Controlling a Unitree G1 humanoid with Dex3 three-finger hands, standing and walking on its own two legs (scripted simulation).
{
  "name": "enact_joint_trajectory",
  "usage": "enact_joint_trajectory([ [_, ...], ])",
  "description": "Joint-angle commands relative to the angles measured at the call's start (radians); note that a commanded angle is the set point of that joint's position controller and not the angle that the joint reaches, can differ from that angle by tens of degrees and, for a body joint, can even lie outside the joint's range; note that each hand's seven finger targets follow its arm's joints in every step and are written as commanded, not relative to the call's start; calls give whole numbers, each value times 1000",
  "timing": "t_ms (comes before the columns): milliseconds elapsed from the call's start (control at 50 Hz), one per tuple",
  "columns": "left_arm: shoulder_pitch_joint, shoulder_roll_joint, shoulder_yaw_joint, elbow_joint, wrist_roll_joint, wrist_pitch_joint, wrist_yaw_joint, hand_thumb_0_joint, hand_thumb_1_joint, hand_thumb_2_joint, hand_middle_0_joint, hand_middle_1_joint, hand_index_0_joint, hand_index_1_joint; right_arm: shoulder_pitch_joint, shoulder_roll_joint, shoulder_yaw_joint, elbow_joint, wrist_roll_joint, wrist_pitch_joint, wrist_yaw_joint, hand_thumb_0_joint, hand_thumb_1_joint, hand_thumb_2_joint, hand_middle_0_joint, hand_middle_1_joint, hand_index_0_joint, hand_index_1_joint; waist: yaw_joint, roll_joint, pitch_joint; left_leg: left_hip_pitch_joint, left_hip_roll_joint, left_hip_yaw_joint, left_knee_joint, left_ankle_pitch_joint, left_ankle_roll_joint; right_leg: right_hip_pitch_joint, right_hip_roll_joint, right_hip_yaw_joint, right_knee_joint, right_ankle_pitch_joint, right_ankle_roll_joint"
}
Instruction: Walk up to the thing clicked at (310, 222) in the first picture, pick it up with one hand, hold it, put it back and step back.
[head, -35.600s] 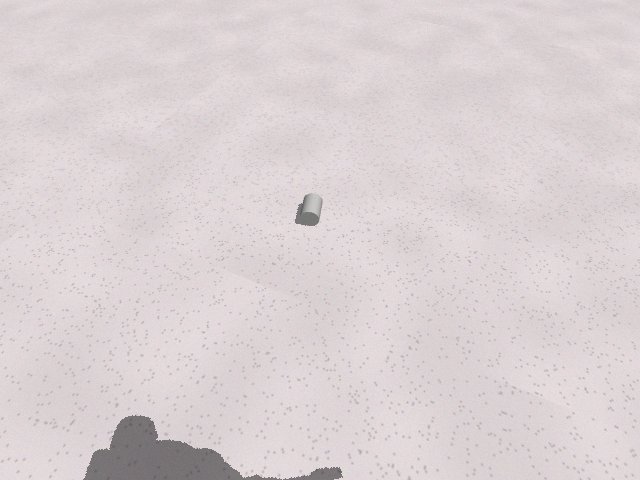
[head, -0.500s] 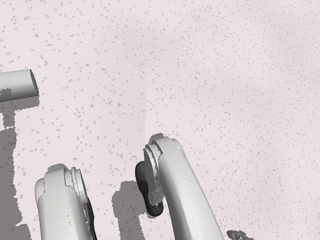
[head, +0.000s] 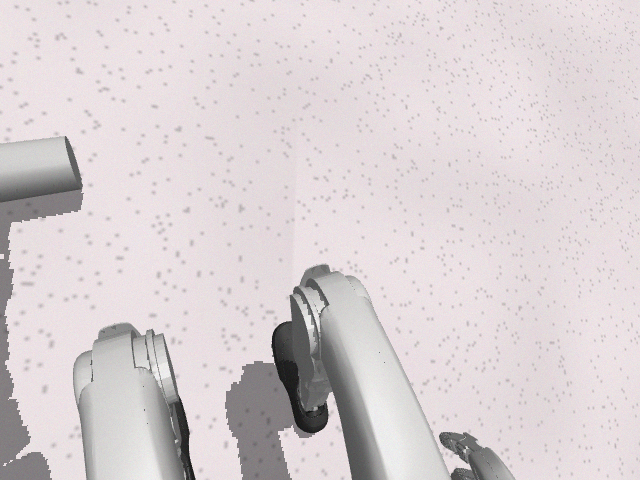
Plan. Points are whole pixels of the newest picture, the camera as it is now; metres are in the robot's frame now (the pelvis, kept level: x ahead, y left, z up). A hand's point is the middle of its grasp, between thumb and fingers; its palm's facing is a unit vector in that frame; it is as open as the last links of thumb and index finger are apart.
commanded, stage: withdraw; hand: left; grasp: from above
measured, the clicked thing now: (31, 168) +0.59 +0.25 -0.35
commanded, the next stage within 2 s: approach in 0.98 s
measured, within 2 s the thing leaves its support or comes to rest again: neither
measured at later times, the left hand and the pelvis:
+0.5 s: hand out of the picture +0.55 +0.28 -0.02, palm faces -0.41 -0.06 -0.91, open 14.1 cm; pelvis +0.00 +0.00 +0.04, yaw +2 degrees
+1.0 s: hand out of the picture +0.57 +0.25 -0.11, palm faces -0.48 -0.04 -0.87, open 14.1 cm; pelvis +0.00 +0.00 +0.02, yaw +0 degrees
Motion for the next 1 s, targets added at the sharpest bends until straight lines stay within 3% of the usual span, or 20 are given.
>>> enact_joint_trajectory([
  [0,-346,189,46,-193,13,-48,54,0,-559,1005,-82,-1047,-92,-1037,256,-268,-71,-9,-15,29,-20,0,-914,-901,199,300,199,300,-40,365,-613,510,10,2,-244,250,-29,295,23,-71,-139,139,-94],
  [20,-376,239,74,-244,26,-49,84,0,-575,1015,-85,-1047,-88,-1044,256,-266,-72,-17,-16,32,-16,0,-917,-903,199,300,199,300,-22,401,-671,531,9,13,-242,263,-28,319,26,-69,-129,152,-92],
  [40,-436,310,122,-372,36,-48,121,0,-572,1007,-94,-1038,-97,-1035,258,-268,-83,-33,-13,34,-11,0,-918,-903,199,300,199,300,13,502,-816,626,9,21,-246,335,-35,348,24,-62,-103,209,-91],
  [60,-376,297,131,-321,51,-28,148,0,-590,1014,-86,-1044,-87,-1043,260,-272,-94,-50,-12,33,-2,0,-920,-904,199,300,199,300,24,534,-853,669,7,25,-243,381,-39,362,26,-62,-87,234,-93],
  [100,-328,218,129,-338,30,12,189,0,-601,1022,-89,-1035,-83,-1041,270,-270,-119,-51,-8,29,12,0,-922,-905,199,300,199,300,20,528,-904,696,8,34,-256,401,-31,386,30,-63,-99,260,-89],
  [180,-319,196,134,-397,-9,108,231,0,-611,1036,-87,-1047,-77,-1057,272,-253,-148,-26,17,29,19,0,-927,-907,199,300,199,300,49,546,-929,698,9,46,-334,292,-18,401,28,-45,-150,206,-83],
  [260,-298,159,101,-421,-57,161,180,0,-605,1029,-83,-1055,-81,-1058,272,-239,-168,-2,36,33,9,0,-927,-906,200,300,200,300,39,450,-906,641,5,66,-355,194,1,455,38,-22,-208,142,-83],
  [320,-328,148,86,-435,-86,158,121,0,-583,1013,-83,-1053,-89,-1047,270,-242,-171,11,44,36,-13,0,-924,-903,200,300,200,300,22,351,-800,585,2,64,-384,101,7,448,37,-14,-278,63,-90],
  [360,-374,131,67,-467,-98,138,79,0,-574,1005,-84,-1052,-95,-1042,273,-228,-166,18,45,37,-27,0,-922,-902,199,300,199,300,5,331,-792,594,6,70,-400,90,10,481,41,-7,-312,54,-89],
  [440,-370,110,36,-327,-90,114,12,0,-552,995,-98,-1035,-106,-1027,272,-221,-136,35,47,35,-50,0,-918,-902,199,300,199,300,-25,247,-669,551,12,56,-423,103,12,479,37,-13,-346,64,-90],
  [500,-364,51,-10,-200,-75,101,-15,0,-550,996,-88,-1040,-99,-1028,272,-213,-120,42,45,35,-63,0,-914,-901,199,300,199,300,-34,225,-568,542,17,46,-451,78,8,452,38,-20,-365,41,-93],
  [600,-400,50,-42,-122,-36,98,-29,0,-552,995,-97,-1027,-103,-1021,277,-204,-90,27,41,35,-69,0,-912,-902,199,300,199,300,-29,282,-585,612,29,31,-480,175,-3,445,39,-25,-347,120,-92],
  [640,-418,47,-42,-110,-35,97,-26,0,-562,1005,-93,-1033,-95,-1031,279,-213,-89,12,37,36,-70,0,-913,-902,199,300,199,300,-41,282,-585,613,31,27,-469,211,-7,434,37,-25,-340,138,-95],
  [680,-422,90,-21,-114,-31,95,-14,0,-572,1009,-93,-1035,-93,-1034,285,-223,-92,8,30,40,-69,0,-914,-903,199,300,199,300,-40,297,-592,567,26,47,-447,220,-2,465,39,-22,-334,148,-92],
  [700,-421,67,-37,-98,-29,94,-11,0,-571,1009,-94,-1035,-94,-1035,278,-208,-77,-4,28,40,-67,0,-914,-903,199,300,199,300,-45,267,-594,545,26,46,-437,213,1,460,40,-24,-329,142,-92],
  [780,-444,189,29,-164,-13,77,30,0,-573,1005,-104,-1032,-103,-1033,296,-226,-85,-22,20,48,-61,0,-916,-904,199,300,199,300,-26,334,-712,541,22,63,-392,255,1,504,42,-17,-277,179,-85],
  [840,-395,187,44,-135,-1,77,74,0,-598,1005,-92,-1036,-91,-1037,296,-235,-86,-28,9,55,-49,0,-916,-904,199,300,199,300,-31,351,-730,568,27,52,-349,322,-7,461,42,-28,-236,215,-87],
  [880,-410,227,72,-169,3,71,102,0,-606,1019,-92,-1045,-88,-1049,303,-243,-84,-27,6,54,-44,0,-920,-905,199,300,199,300,-33,367,-744,526,20,58,-315,310,-5,462,41,-29,-218,219,-86],
  [940,-375,262,109,-230,10,65,131,0,-611,1009,-93,-1044,-92,-1045,302,-250,-92,-31,7,47,-30,0,-922,-905,199,300,199,300,-4,436,-809,562,14,63,-298,318,-13,455,34,-33,-181,216,-89],
  [980,-355,262,128,-263,4,65,143,0,-611,991,-88,-1034,-92,-1030,313,-259,-101,-38,8,42,-22,0,-920,-903,199,300,199,300,-7,453,-841,587,13,54,-284,335,-17,449,31,-40,-164,226,-90],
])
